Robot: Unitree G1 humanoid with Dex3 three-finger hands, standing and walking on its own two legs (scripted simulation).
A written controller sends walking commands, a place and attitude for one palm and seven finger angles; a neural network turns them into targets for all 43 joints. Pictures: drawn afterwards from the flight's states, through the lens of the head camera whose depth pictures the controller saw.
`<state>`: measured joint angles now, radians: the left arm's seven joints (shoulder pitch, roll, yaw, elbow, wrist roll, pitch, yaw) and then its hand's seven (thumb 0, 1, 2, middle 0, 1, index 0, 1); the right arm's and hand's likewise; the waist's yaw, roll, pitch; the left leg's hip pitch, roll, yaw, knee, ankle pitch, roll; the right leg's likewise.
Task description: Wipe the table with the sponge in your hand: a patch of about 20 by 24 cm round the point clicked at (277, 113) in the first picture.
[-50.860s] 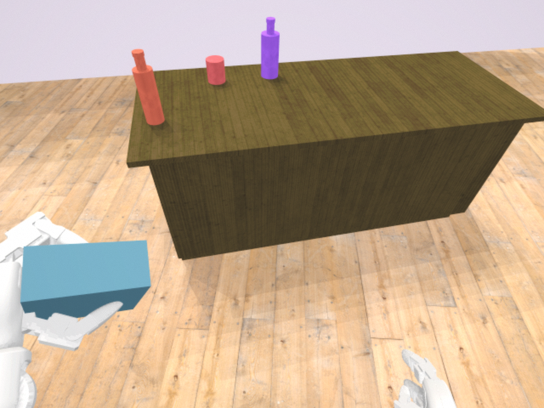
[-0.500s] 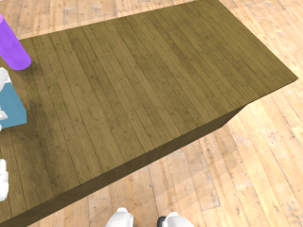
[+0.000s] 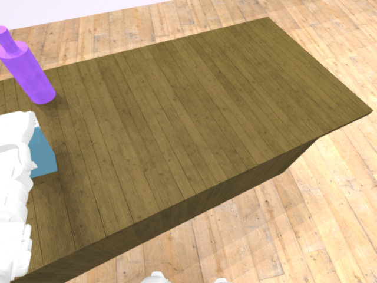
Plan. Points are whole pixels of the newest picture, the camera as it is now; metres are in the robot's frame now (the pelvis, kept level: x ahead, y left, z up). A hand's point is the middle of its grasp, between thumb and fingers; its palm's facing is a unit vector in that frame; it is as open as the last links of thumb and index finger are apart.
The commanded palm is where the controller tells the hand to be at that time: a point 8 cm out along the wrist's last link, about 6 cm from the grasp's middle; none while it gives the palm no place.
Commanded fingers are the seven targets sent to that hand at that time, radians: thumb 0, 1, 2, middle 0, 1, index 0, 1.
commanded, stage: wipe back along the middle lane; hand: left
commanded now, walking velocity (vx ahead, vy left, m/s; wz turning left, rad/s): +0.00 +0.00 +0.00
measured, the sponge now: (24, 161) +0.38 +0.39 -0.04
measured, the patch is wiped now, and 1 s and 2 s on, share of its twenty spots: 0.90 0.90 0.90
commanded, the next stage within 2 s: slide across to the third lane in 1.86 s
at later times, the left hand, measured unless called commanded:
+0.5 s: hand (26, 164) +0.35 +0.36 +0.00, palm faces -0.12 +0.01 -0.99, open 9.5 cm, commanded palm +0.32 +0.32 +0.02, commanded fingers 0.00 0.10 1.30 -1.20 -1.60 -1.20 -1.60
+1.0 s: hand (30, 181) +0.32 +0.33 +0.00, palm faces -0.09 -0.01 -1.00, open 9.5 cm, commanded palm +0.27 +0.30 +0.02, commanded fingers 0.00 0.10 1.30 -1.20 -1.60 -1.20 -1.60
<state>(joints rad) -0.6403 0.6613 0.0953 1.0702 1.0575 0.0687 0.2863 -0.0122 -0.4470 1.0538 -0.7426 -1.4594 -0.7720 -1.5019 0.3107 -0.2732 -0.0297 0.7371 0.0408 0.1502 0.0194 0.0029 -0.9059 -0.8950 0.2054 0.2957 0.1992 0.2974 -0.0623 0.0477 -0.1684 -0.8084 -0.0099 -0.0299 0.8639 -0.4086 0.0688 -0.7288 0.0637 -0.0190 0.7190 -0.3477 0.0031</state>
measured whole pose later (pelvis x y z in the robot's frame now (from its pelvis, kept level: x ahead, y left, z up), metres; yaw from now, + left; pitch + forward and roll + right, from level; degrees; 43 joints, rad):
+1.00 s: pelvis +0.00 -0.01 +0.01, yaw +1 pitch +14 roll -4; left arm -0.28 0.47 0.01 0.71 1.00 0.22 0.34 -0.02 -0.42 1.05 -0.73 -1.48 -0.73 -1.54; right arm 0.23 -0.26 -0.03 0.68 0.07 0.12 0.01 0.01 -0.91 -0.90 0.20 0.30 0.20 0.30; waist 0.00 0.06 -0.18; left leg -0.65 -0.02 -0.03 0.81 -0.40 0.06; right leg -0.58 0.05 -0.01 0.70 -0.36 0.00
